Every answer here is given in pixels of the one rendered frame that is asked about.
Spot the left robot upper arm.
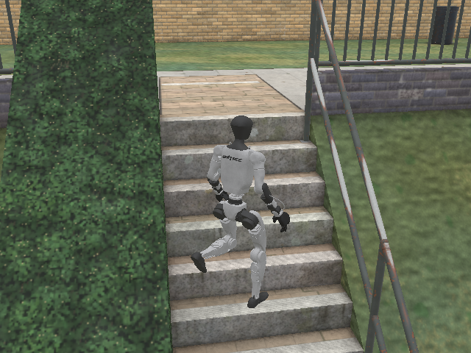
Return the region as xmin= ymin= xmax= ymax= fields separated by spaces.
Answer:
xmin=207 ymin=145 xmax=226 ymax=181

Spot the robot left hand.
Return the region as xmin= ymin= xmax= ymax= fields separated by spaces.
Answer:
xmin=216 ymin=191 xmax=229 ymax=202

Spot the robot right hand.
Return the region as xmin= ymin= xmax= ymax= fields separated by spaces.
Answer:
xmin=272 ymin=212 xmax=290 ymax=232

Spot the robot head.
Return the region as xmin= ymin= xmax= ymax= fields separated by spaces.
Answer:
xmin=227 ymin=115 xmax=253 ymax=151

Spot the robot left forearm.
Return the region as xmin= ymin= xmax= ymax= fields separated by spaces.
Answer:
xmin=208 ymin=179 xmax=223 ymax=195

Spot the left robot shin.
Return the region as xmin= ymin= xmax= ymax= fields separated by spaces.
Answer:
xmin=200 ymin=235 xmax=230 ymax=259

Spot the right robot upper arm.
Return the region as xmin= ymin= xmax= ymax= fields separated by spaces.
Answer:
xmin=249 ymin=150 xmax=266 ymax=194

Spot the robot right forearm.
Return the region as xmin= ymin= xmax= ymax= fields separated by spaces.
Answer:
xmin=261 ymin=183 xmax=283 ymax=217

